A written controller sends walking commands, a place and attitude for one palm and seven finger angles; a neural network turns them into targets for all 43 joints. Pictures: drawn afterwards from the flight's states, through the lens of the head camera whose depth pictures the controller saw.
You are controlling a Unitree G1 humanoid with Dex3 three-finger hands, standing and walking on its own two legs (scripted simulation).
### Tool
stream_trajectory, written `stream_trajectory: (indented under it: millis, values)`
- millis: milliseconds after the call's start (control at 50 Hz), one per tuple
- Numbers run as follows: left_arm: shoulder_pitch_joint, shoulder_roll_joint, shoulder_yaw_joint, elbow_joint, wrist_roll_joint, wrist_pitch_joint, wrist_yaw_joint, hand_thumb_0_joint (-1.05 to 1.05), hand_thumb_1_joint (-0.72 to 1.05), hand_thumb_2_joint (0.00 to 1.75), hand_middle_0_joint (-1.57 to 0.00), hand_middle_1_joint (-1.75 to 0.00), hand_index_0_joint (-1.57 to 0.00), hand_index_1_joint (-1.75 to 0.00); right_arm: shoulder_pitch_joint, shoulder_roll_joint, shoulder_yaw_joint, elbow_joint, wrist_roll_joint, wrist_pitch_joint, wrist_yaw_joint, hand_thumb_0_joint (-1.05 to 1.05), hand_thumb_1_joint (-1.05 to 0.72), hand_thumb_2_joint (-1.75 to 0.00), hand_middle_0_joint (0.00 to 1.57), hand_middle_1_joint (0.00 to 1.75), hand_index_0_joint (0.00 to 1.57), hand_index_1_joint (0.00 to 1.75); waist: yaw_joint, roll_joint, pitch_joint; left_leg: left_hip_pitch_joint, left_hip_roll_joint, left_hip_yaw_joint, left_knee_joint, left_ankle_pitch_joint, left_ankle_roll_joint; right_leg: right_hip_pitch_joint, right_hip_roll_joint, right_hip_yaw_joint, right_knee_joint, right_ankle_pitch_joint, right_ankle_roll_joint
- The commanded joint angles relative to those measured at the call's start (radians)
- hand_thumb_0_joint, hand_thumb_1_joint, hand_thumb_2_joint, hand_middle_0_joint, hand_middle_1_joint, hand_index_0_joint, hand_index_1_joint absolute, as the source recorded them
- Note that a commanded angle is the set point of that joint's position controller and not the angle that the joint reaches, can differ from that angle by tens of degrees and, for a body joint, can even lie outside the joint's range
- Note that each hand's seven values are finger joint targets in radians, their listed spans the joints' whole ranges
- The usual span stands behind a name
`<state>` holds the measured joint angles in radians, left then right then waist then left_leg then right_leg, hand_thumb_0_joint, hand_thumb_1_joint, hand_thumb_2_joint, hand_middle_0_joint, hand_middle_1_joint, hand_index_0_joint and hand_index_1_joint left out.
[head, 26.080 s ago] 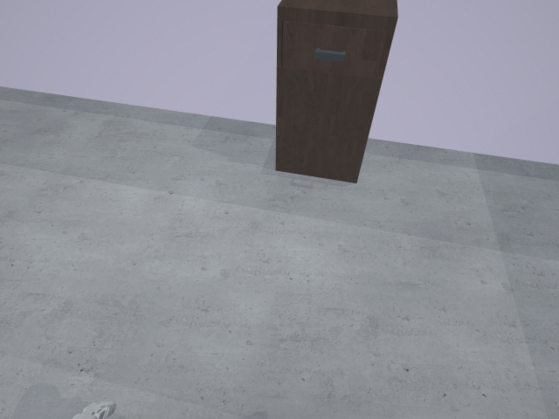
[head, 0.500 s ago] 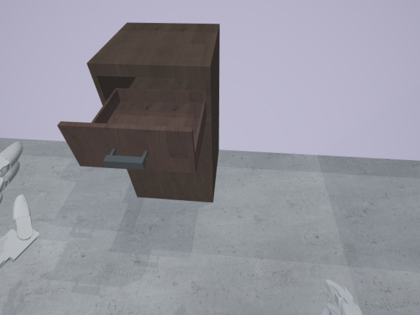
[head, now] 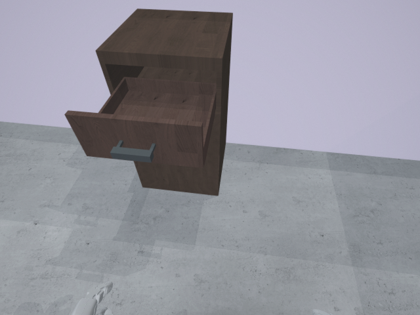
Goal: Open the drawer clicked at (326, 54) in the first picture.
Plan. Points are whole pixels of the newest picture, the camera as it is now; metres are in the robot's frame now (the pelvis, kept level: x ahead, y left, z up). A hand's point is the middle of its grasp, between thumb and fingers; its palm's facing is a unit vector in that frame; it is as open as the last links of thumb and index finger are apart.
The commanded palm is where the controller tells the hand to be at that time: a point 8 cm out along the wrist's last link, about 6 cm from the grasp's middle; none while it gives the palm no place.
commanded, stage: let the arm hang, fingers relaxed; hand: left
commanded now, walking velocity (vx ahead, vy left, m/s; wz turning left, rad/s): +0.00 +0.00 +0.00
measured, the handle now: (134, 149) +0.58 +0.25 -0.07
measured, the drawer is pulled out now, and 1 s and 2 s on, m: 0.30 0.30 0.30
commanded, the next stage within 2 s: look to check the result in 0.88 s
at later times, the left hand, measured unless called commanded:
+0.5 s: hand out of the picture -0.01 +0.21 -0.15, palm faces -0.01 -0.97 -0.25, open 7.4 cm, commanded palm none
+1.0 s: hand out of the picture +0.00 +0.18 -0.16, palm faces -0.02 -0.98 -0.20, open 7.4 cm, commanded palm none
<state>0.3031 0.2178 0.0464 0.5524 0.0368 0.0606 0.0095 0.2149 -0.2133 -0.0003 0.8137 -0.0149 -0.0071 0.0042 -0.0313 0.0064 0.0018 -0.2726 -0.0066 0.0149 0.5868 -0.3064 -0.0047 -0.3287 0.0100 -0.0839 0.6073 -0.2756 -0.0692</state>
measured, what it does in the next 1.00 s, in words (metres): stands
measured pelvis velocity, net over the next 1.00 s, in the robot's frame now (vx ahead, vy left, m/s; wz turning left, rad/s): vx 0.01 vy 0.02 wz -0.06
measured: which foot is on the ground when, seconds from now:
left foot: down 0.00-1.00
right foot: down 0.00-1.00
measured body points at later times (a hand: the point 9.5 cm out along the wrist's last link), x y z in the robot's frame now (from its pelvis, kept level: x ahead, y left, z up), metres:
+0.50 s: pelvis +0.00 +0.02 +0.02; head +0.01 +0.00 +0.47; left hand -0.01 +0.26 -0.13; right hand -0.02 -0.19 -0.15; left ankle +0.00 +0.12 -0.73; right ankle +0.03 -0.08 -0.73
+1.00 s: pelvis +0.01 +0.02 +0.02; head +0.02 +0.01 +0.47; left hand +0.01 +0.24 -0.14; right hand -0.05 -0.18 -0.15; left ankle +0.00 +0.12 -0.73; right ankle +0.03 -0.08 -0.73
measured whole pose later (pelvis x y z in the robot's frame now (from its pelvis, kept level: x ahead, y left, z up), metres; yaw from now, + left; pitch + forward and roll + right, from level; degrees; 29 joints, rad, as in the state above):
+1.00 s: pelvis +0.01 +0.02 +0.02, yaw -3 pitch -1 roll +0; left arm 0.29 0.13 0.01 1.14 0.01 0.00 0.03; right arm 0.35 -0.11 -0.01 1.13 -0.01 0.00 -0.04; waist -0.01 0.02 0.05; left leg -0.14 0.00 0.07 0.39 -0.23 0.02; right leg -0.20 0.03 -0.03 0.39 -0.17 -0.04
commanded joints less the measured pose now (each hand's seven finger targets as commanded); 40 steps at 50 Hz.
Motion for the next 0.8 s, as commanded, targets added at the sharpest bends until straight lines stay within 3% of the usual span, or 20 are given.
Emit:
stream_trajectory:
  millis: [0, 40, 120, 240, 380, 500, 600, 780]
  values:
    - [-0.001, 0.141, 0.018, 0.069, -0.017, -0.061, 0.011, 0.00, 0.90, 0.90, -0.20, -0.30, -0.20, -0.30, 0.038, -0.090, -0.021, -0.022, -0.001, -0.005, -0.017, 0.00, -0.90, -0.90, 0.20, 0.30, 0.20, 0.30, 0.022, 0.067, 0.005, 0.040, 0.067, -0.063, -0.120, 0.233, 0.031, 0.087, -0.124, 0.190, -0.203, 0.249, 0.005]
    - [0.013, 0.126, 0.006, 0.166, -0.022, -0.061, 0.011, 0.00, 0.90, 0.90, -0.20, -0.30, -0.20, -0.30, 0.028, -0.082, -0.012, 0.015, 0.000, -0.004, -0.023, 0.00, -0.90, -0.90, 0.20, 0.30, 0.20, 0.30, 0.037, 0.133, 0.017, 0.002, 0.093, -0.082, -0.173, 0.202, 0.040, 0.136, -0.092, 0.172, -0.220, 0.178, 0.014]
    - [0.041, 0.092, 0.006, 0.304, -0.022, -0.066, 0.015, 0.00, 0.90, 0.90, -0.20, -0.30, -0.20, -0.30, 0.074, -0.059, -0.015, 0.077, 0.002, 0.001, -0.035, 0.00, -0.90, -0.90, 0.20, 0.30, 0.20, 0.30, 0.038, 0.145, -0.038, 0.038, 0.101, -0.076, -0.207, 0.121, 0.041, 0.197, -0.091, 0.165, -0.271, 0.146, 0.007]
    - [0.034, 0.075, -0.013, 0.435, -0.027, -0.069, 0.015, 0.00, 0.90, 0.90, -0.20, -0.30, -0.20, -0.30, 0.140, -0.044, -0.018, 0.165, 0.005, 0.008, -0.039, 0.00, -0.90, -0.90, 0.20, 0.30, 0.20, 0.30, 0.026, 0.025, 0.027, 0.059, 0.103, -0.068, -0.244, 0.066, 0.043, 0.152, -0.092, 0.170, -0.326, 0.066, 0.004]
    - [0.054, 0.056, -0.024, 0.520, -0.028, -0.069, 0.023, 0.00, 0.90, 0.90, -0.20, -0.30, -0.20, -0.30, 0.175, -0.030, -0.011, 0.239, 0.008, 0.002, -0.044, 0.00, -0.90, -0.90, 0.20, 0.30, 0.20, 0.30, 0.027, -0.018, 0.078, 0.074, 0.113, -0.066, -0.281, 0.093, 0.046, 0.134, -0.086, 0.162, -0.314, 0.092, 0.008]
    - [0.067, 0.047, -0.025, 0.549, -0.025, -0.068, 0.028, 0.00, 0.90, 0.90, -0.20, -0.30, -0.20, -0.30, 0.187, -0.010, -0.012, 0.271, 0.008, 0.003, -0.043, 0.00, -0.90, -0.90, 0.20, 0.30, 0.20, 0.30, 0.031, -0.023, 0.113, 0.073, 0.108, -0.057, -0.295, 0.059, 0.047, 0.100, -0.083, 0.164, -0.319, 0.051, 0.012]
    - [0.063, 0.034, -0.023, 0.551, -0.023, -0.067, 0.031, 0.00, 0.90, 0.90, -0.20, -0.30, -0.20, -0.30, 0.197, 0.003, -0.013, 0.285, 0.007, 0.001, -0.044, 0.00, -0.90, -0.90, 0.20, 0.30, 0.20, 0.30, 0.032, 0.024, 0.121, 0.054, 0.107, -0.057, -0.306, 0.025, 0.047, 0.095, -0.078, 0.167, -0.309, 0.042, 0.013]
    - [0.057, 0.015, -0.019, 0.558, -0.024, -0.071, 0.030, 0.00, 0.90, 0.90, -0.20, -0.30, -0.20, -0.30, 0.215, 0.028, -0.014, 0.297, 0.005, -0.003, -0.048, 0.00, -0.90, -0.90, 0.20, 0.30, 0.20, 0.30, 0.028, 0.022, 0.115, 0.062, 0.105, -0.046, -0.298, 0.064, 0.046, 0.104, -0.084, 0.171, -0.301, 0.086, 0.010]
